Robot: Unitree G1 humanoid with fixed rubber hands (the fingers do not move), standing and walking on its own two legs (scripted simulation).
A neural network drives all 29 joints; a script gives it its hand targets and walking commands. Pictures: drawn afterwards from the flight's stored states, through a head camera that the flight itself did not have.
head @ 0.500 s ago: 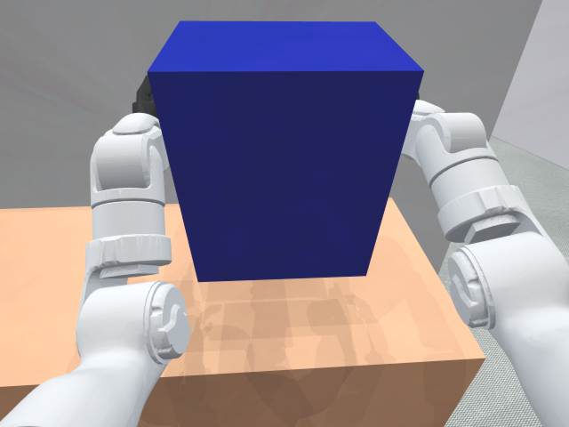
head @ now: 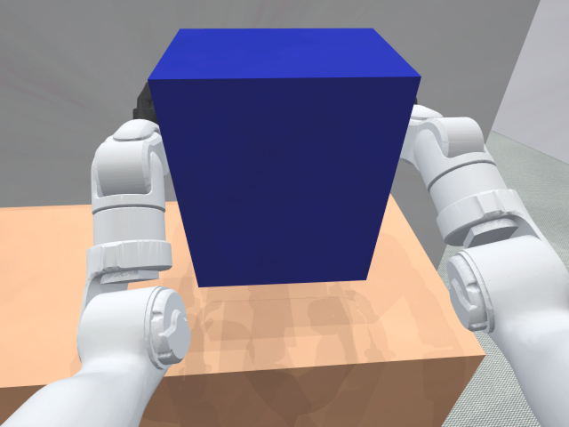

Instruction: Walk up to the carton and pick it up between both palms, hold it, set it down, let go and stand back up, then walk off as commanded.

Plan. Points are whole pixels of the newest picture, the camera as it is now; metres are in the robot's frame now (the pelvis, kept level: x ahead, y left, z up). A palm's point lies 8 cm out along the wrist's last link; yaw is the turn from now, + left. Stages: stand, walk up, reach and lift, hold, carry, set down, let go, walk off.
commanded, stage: hold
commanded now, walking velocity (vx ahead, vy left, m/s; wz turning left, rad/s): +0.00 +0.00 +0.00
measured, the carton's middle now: (280, 165) +0.35 +0.00 +0.26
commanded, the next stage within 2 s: none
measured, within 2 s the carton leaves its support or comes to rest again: neither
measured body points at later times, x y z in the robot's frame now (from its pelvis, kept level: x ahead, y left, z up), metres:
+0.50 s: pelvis +0.00 +0.00 +0.00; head -0.09 +0.02 +0.44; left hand +0.38 +0.17 +0.30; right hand +0.39 -0.15 +0.31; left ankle +0.00 +0.14 -0.75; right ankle +0.01 -0.13 -0.75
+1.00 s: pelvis +0.00 +0.00 +0.00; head -0.09 +0.02 +0.44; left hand +0.38 +0.16 +0.30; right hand +0.39 -0.16 +0.30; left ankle +0.00 +0.14 -0.75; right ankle +0.01 -0.13 -0.75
